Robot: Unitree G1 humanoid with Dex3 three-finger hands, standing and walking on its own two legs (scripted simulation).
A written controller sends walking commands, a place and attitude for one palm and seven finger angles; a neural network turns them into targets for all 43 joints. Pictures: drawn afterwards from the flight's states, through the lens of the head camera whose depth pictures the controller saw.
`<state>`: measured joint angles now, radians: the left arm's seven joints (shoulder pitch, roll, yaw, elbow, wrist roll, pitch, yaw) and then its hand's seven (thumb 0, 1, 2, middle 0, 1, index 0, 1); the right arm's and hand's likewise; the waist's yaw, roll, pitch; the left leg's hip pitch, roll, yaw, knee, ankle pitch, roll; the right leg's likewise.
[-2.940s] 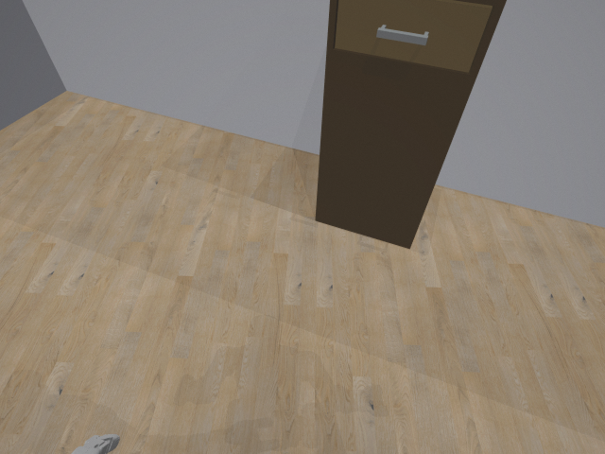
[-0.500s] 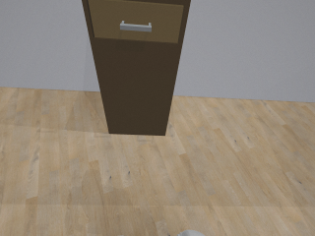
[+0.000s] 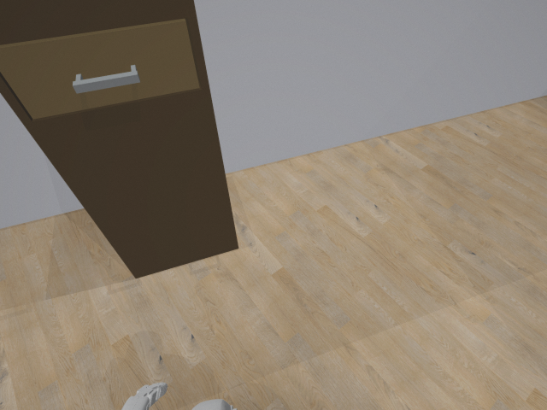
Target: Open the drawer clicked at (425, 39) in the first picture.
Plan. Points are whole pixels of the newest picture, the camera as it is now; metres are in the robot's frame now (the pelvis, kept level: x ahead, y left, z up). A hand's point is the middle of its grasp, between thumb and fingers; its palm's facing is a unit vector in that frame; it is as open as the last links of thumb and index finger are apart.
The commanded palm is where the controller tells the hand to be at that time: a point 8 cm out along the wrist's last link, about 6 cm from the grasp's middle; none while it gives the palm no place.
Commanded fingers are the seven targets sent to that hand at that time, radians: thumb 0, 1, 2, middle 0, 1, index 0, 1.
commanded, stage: turn to face it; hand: left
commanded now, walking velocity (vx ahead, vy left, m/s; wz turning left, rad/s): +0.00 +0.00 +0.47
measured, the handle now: (107, 77) +0.75 +0.37 +0.10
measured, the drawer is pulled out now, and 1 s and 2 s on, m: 0.00 0.00 0.00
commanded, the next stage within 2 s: take the last steps up to it in 0.50 s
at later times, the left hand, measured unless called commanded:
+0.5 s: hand out of the picture +0.03 +0.21 -0.16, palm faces +0.20 -0.94 -0.29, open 7.3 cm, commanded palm none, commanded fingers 0.00 0.90 0.90 -0.20 -0.30 -0.20 -0.30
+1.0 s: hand out of the picture -0.05 +0.19 -0.17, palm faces +0.30 -0.94 -0.14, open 7.4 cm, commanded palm none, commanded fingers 0.00 0.90 0.90 -0.20 -0.30 -0.20 -0.30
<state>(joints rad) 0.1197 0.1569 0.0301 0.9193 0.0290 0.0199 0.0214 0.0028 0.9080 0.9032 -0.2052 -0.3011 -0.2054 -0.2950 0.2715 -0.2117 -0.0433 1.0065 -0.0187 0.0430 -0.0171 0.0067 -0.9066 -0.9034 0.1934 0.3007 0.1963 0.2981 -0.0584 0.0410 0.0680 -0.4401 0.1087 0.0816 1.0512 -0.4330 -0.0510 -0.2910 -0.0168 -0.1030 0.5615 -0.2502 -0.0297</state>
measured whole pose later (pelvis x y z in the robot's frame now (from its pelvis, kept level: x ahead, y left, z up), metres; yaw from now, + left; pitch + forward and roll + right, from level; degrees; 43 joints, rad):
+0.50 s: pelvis +0.01 +0.00 +0.00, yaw +10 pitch +0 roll +1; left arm 0.20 0.19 0.05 1.01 0.01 0.02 0.04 0.00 0.91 0.90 -0.20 -0.30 -0.20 -0.29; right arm 0.23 -0.20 -0.06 1.03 -0.01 0.03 -0.01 0.01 -0.91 -0.90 0.20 0.30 0.20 0.30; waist -0.01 0.04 0.06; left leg -0.31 -0.01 -0.01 0.56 -0.26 0.00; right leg -0.23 -0.03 -0.06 0.53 -0.29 0.01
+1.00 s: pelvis +0.03 +0.02 +0.01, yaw +15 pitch -1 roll -1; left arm 0.34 0.19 0.06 1.11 0.03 0.03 -0.02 0.01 0.91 0.90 -0.20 -0.30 -0.20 -0.29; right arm 0.30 -0.15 -0.03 1.05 -0.03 -0.04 -0.03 0.00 -0.93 -0.90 0.20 0.30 0.20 0.30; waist 0.01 -0.04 0.03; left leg -0.09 0.04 0.11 0.41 -0.30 0.01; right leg -0.45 -0.08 -0.08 0.99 -0.34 0.02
